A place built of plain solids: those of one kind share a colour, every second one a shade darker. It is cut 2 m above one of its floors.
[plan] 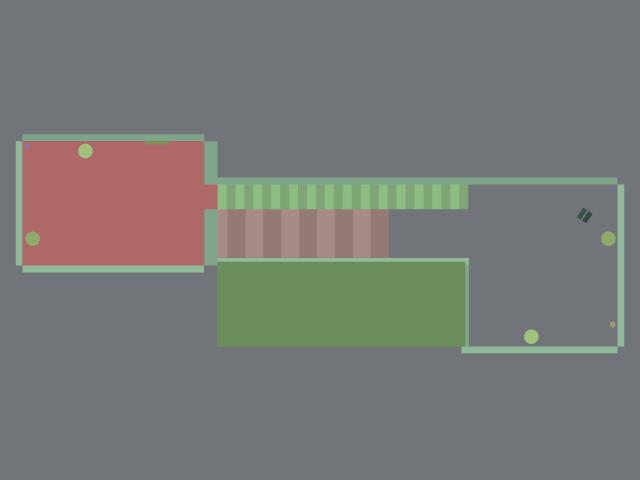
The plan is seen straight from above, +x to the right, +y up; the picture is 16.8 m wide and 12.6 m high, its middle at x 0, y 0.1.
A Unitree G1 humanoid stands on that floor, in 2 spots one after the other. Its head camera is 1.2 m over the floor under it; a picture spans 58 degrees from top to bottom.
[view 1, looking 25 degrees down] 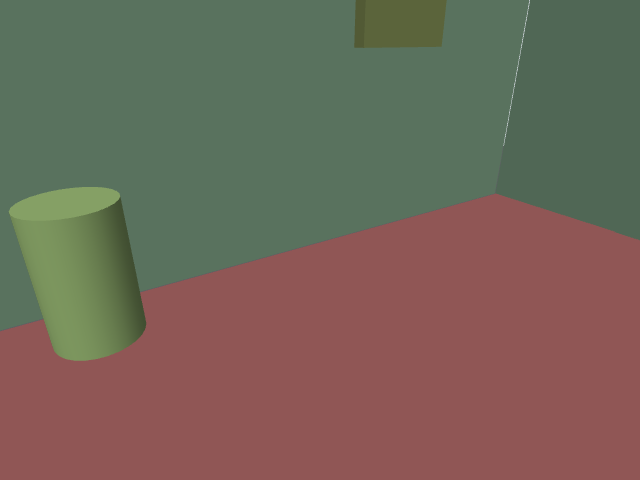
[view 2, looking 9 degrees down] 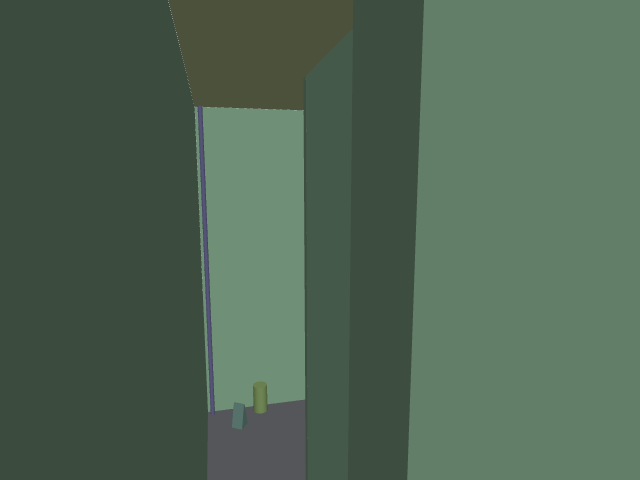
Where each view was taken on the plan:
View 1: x -6.20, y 0.57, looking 57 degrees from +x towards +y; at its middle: wall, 2.80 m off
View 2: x -3.69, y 1.23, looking -14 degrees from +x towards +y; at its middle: wall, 6.71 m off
